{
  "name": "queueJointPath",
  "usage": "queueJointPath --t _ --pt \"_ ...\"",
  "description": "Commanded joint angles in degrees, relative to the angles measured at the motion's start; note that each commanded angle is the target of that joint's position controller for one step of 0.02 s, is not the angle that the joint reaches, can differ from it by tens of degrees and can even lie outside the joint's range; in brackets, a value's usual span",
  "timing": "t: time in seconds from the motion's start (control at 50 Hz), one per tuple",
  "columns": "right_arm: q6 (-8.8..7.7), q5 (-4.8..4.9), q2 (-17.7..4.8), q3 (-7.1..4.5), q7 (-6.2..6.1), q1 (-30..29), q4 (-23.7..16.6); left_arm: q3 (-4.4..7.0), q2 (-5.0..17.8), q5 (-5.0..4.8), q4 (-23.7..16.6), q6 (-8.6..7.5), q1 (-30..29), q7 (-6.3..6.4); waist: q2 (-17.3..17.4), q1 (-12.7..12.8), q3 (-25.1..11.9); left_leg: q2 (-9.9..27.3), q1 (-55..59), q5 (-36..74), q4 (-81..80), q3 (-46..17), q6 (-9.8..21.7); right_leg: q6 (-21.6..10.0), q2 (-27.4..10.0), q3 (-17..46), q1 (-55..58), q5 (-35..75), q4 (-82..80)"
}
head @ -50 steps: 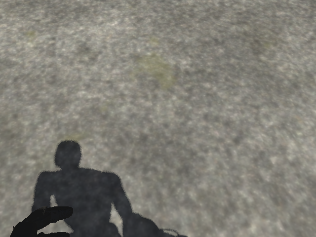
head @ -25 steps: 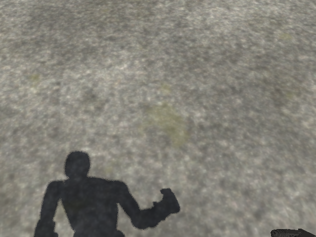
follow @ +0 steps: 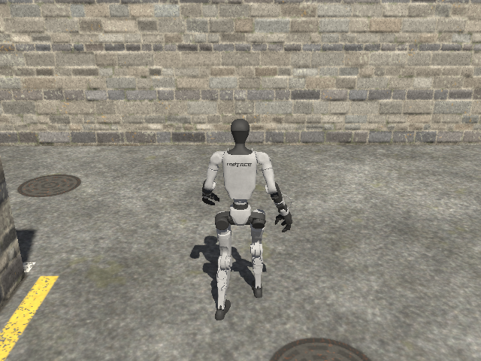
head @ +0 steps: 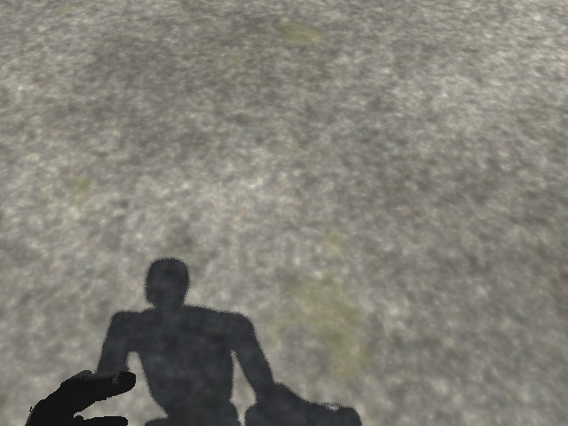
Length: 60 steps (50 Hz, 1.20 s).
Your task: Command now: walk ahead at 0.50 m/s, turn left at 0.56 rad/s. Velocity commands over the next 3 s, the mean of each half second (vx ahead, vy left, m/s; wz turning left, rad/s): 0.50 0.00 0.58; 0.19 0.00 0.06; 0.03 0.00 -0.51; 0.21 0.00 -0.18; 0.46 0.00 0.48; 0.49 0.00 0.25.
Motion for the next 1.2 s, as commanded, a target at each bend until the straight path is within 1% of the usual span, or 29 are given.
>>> queueJointPath --t 0.02,0.04,0.06,0.1,0.12,0.22,0.34,0.42,0.48,0.5,0.52,0.54,0.56,0.58,0.6,0.62,0.7,0.78,0.86,0.96,1.0,1.02,1.04,1.06,1.08,1.1,1.12,1.14,1.2 --pt "-0.99 -0.35 -0.4 0.51 0.17 1.7 -5.5 5.53 15.0 1.45 -0.7 -0.66 17.7 1.16 -5.6 9.2 -18.0 1.8 -24.4 5.3 28.2 0.9 -0.5 -11.3 -19.1 22.2 43.3 -8.7 -0.7" --pt "-1.39 0.68 -2.0 0.74 0.16 5.1 -6.4 5.75 14.3 0.17 1.2 0.21 20.3 0.53 -17.6 8.1 -20.1 2.4 -37.1 -10.1 40.5 3.9 -1.8 -16.0 -26.0 41.6 47.4 -22.9 -6.2" --pt "-1.14 1.05 -7.2 -0.58 0.08 1.5 -5.3 4.55 9.3 -0.29 0.2 0.45 17.4 0.59 -9.1 9.3 -11.9 5.9 -40.8 -5.4 45.3 2.9 -2.5 -13.8 -23.7 36.6 40.7 -29.7 -8.3" --pt "-0.64 -0.14 -7.7 -1.12 0.16 -6.0 -6.8 3.50 6.4 0.24 0.2 1.04 12.6 0.75 -2.7 8.6 -2.0 9.3 -39.4 2.8 43.6 6.0 -3.1 -10.8 -18.5 20.8 27.4 -17.7 -10.2" --pt "-0.48 -0.30 -6.8 -1.31 0.39 -6.9 -7.2 3.13 5.2 0.52 0.7 1.02 11.3 0.82 -3.6 7.5 -0.1 10.8 -37.8 5.1 41.5 6.2 -3.2 -10.3 -16.5 15.9 23.5 -12.7 -11.7" --pt "0.48 -0.18 -2.6 -0.47 1.04 -9.0 -8.8 3.93 6.6 0.23 3.4 0.05 11.0 0.82 -3.6 6.2 1.6 13.1 -37.4 11.0 34.5 8.2 -4.3 -12.0 -15.4 3.8 19.5 -0.7 -16.7" --pt "-0.66 -0.18 -1.0 0.42 2.84 -17.7 -10.8 4.45 9.3 -0.13 6.2 0.91 12.3 1.12 -1.6 9.0 2.9 12.2 -35.0 26.2 16.3 12.1 -3.5 -10.1 -14.1 -7.6 22.6 6.8 -16.9" --pt "-0.71 0.10 -1.3 0.39 4.16 -23.0 -13.4 5.01 11.2 -1.21 8.3 2.11 15.2 1.16 -1.5 10.0 4.4 10.9 -34.3 23.3 9.5 15.0 -1.1 -8.6 -16.1 -10.8 28.6 11.8 -14.7" --pt "-0.18 -0.40 -4.2 -1.17 4.37 -19.0 -13.7 5.79 13.7 -1.86 8.4 3.24 15.0 1.72 -3.9 5.9 0.2 5.9 -24.9 14.8 7.8 19.4 2.5 -6.8 -16.3 -14.2 31.6 37.6 -3.4" --pt "0.02 -0.62 -6.6 -2.58 4.09 -11.7 -12.0 5.81 13.9 -2.01 8.1 3.73 13.9 2.04 -3.3 1.5 -3.4 3.4 -15.4 16.4 4.8 20.3 4.2 -5.4 -14.8 -15.7 29.4 43.3 7.1" --pt "0.34 -0.74 -9.9 -4.35 3.13 -2.4 -9.7 5.17 12.4 -1.78 7.3 3.62 13.8 2.32 -0.8 -3.3 -8.0 3.4 0.1 23.7 1.4 17.1 6.4 -2.8 -12.3 -16.4 20.0 36.4 21.6" --pt "0.42 -1.11 -17.0 -5.41 1.94 -1.3 -9.8 2.70 4.6 1.46 4.2 2.72 19.2 1.70 15.7 1.9 -14.3 20.2 23.6 39.1 3.7 -8.6 15.2 1.4 -3.6 -15.5 -6.0 -16.7 44.0" --pt "-0.21 -1.30 -15.6 -4.71 2.14 -1.4 -12.7 2.14 6.9 1.08 3.7 1.17 18.4 0.96 14.5 0.3 -27.1 29.0 28.9 39.1 -3.8 -30.9 23.7 2.5 2.6 -2.5 -13.0 -36.4 57.0" --pt "-0.64 -1.60 -11.7 -3.47 2.56 -3.8 -12.7 3.38 11.1 -1.04 2.7 0.71 12.3 0.54 7.5 -1.4 -22.1 26.3 24.1 43.1 -4.4 -21.2 20.2 1.8 -1.4 1.5 -15.9 -31.7 57.1" --pt "-0.91 -1.12 -8.7 -2.60 2.48 -6.6 -11.8 2.79 9.9 -1.58 2.5 0.67 10.8 0.71 4.3 0.7 -14.6 24.0 15.9 47.0 -4.1 -11.8 17.2 1.2 -4.1 -0.2 -16.1 -27.4 52.6" --pt "-0.99 -0.69 -6.5 -1.92 2.30 -9.6 -11.5 2.67 9.1 -0.84 3.7 1.11 11.2 1.24 0.8 2.8 -9.9 21.7 8.0 48.8 -4.9 -6.2 14.7 1.6 -6.4 -1.3 -14.2 -24.6 47.9" --pt "-2.04 -2.44 -4.4 -0.57 1.96 -14.4 -9.0 2.24 6.2 -0.45 7.0 4.00 16.3 1.65 4.1 7.7 -7.3 18.6 -9.0 56.8 -10.5 4.7 13.3 3.7 -7.4 -2.6 -0.5 -18.1 37.8" --pt "-2.28 -3.04 -4.4 -0.43 1.17 -15.9 -5.7 1.50 4.0 -0.30 7.0 4.65 13.0 1.79 6.1 6.7 -6.4 15.8 -9.9 53.9 -11.9 13.1 10.5 4.0 -6.9 -2.8 3.1 -6.1 22.7" --pt "-1.02 -3.09 -6.4 -1.04 0.52 -14.9 -2.9 2.34 6.2 -0.87 4.7 5.15 7.8 1.27 6.3 4.2 -3.8 18.7 -5.8 44.9 -12.7 12.6 10.5 3.1 -6.1 -2.7 0.5 -4.9 17.4" --pt "1.53 -1.21 -7.0 -1.74 -0.63 -14.7 -1.3 3.16 6.0 -0.54 1.8 6.41 6.1 0.05 6.3 3.8 -1.7 23.2 0.2 40.8 -6.9 9.8 10.2 0.9 -5.1 -4.7 -3.4 -16.0 14.2" --pt "2.26 -0.26 -6.9 -1.88 -1.33 -15.3 -1.2 3.39 5.4 -0.80 1.9 6.19 8.4 -0.58 5.9 5.5 -2.6 21.8 0.5 42.6 -1.1 11.5 7.4 -1.1 -3.1 -6.9 1.8 -10.2 5.5" --pt "2.25 -0.24 -6.3 -1.87 -1.56 -13.2 -0.5 4.14 7.2 -0.55 2.0 5.90 10.3 -0.47 3.3 6.1 -4.1 18.5 -1.2 40.7 4.7 14.2 4.1 -3.0 -2.9 -4.8 7.8 1.3 -0.3" --pt "1.55 -2.03 -5.0 -1.55 -1.60 -12.6 -2.0 5.91 13.6 -0.03 1.6 5.75 13.3 0.25 -7.9 5.4 -7.7 11.8 -10.4 28.1 18.6 19.5 -0.9 -7.6 -11.6 8.5 18.2 26.6 -0.6" --pt "1.21 -3.56 -2.9 -0.77 -1.38 -15.6 -4.2 6.48 16.2 0.72 1.5 5.82 15.8 0.56 -16.6 7.2 -9.7 1.3 -27.7 -10.5 32.7 18.1 -5.4 -19.9 -22.4 25.3 27.6 41.0 -2.2" --pt "1.14 -3.07 -3.9 -0.94 -0.80 -16.7 -3.6 5.22 11.8 0.77 1.3 5.44 17.0 0.59 -8.7 8.8 -14.2 3.3 -29.4 -15.0 39.7 9.2 -5.3 -21.1 -21.8 24.2 29.5 36.6 -2.6" --pt "1.39 -1.53 -4.5 -1.24 -0.56 -17.2 -3.5 5.13 10.9 0.41 0.7 5.12 13.7 0.72 -5.6 7.6 -11.2 4.7 -31.9 -11.2 42.0 8.7 -5.2 -18.7 -19.2 19.2 27.7 32.7 -2.2" --pt "1.71 -1.30 -4.4 -1.38 -0.88 -17.2 -2.8 5.16 10.2 -0.39 0.1 5.24 11.1 0.98 -2.2 6.7 -9.4 5.8 -33.2 -7.5 40.3 8.7 -5.4 -16.2 -16.5 16.3 25.9 27.2 -2.6" --pt "2.06 -1.67 -5.2 -1.75 -1.33 -17.9 -2.9 4.93 9.6 -1.18 -0.5 5.67 9.0 1.39 -1.5 6.1 -7.8 6.8 -33.1 -4.2 37.5 8.5 -6.0 -14.7 -15.2 15.0 23.8 23.2 -3.4" --pt "2.29 -1.19 -3.6 -1.55 -1.50 -16.8 -2.6 5.10 10.0 -0.66 -1.2 6.92 8.1 2.21 -5.3 4.7 -7.9 5.1 -28.1 0.5 31.2 9.7 -7.8 -13.8 -11.7 12.8 19.9 21.1 -4.4"
Next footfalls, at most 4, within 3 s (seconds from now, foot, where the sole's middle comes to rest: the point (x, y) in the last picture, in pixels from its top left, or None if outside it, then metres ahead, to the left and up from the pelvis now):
0.52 left None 0.40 0.18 -0.76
1.02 right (270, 397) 0.55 0.00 -0.76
1.48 left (169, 418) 0.52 0.23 -0.76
1.90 right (286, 411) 0.51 -0.03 -0.76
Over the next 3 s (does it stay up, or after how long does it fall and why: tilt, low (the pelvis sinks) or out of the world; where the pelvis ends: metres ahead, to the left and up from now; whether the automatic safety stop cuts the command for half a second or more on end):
stays up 1.06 0.17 0.01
